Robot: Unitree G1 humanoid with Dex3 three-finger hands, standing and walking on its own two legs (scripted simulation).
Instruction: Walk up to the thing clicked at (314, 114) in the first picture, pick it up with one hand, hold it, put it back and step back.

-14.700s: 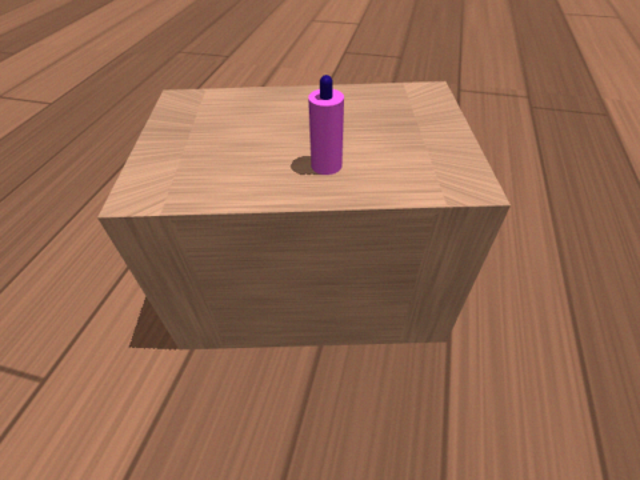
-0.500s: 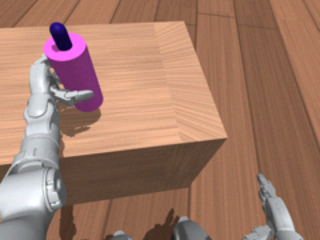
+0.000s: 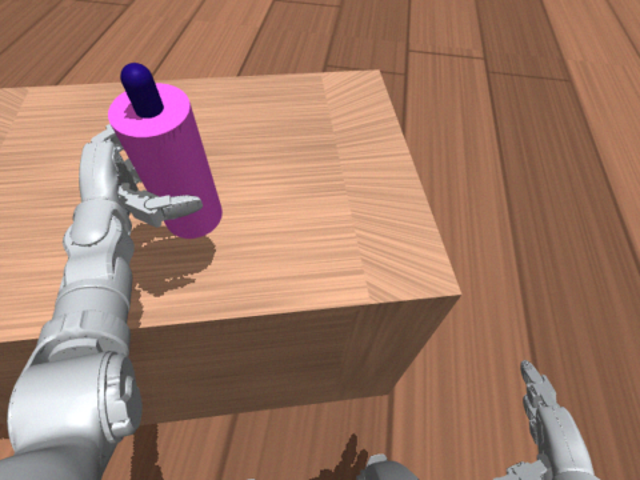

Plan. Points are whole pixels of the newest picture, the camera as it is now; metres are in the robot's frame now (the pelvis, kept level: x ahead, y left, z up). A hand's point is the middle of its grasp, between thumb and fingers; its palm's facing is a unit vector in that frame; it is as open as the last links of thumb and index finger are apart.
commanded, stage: lift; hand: left
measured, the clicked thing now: (169, 157) +0.48 +0.14 +0.14
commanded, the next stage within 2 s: hold in 1.26 s
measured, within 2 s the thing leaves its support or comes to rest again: neither
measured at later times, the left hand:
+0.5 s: hand (126, 168) +0.42 +0.16 +0.19, palm faces +0.05 -1.00 -0.01, open 11.1 cm
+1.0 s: hand (97, 196) +0.35 +0.16 +0.22, palm faces +0.06 -1.00 -0.01, open 11.2 cm
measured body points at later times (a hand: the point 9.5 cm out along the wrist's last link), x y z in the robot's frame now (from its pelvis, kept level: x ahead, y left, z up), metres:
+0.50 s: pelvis +0.01 +0.00 +0.02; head +0.02 -0.01 +0.47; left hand +0.42 +0.21 +0.19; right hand +0.16 -0.27 -0.04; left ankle -0.01 +0.12 -0.69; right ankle +0.02 -0.13 -0.69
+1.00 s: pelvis -0.01 -0.01 +0.04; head -0.03 -0.03 +0.49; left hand +0.35 +0.21 +0.23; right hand +0.16 -0.26 -0.04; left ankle -0.01 +0.12 -0.69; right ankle +0.02 -0.13 -0.69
